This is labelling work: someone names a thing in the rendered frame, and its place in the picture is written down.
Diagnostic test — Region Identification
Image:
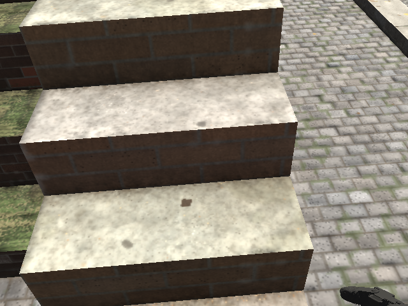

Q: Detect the robot right hand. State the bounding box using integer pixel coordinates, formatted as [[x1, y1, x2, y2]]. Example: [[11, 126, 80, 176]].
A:
[[340, 286, 408, 306]]

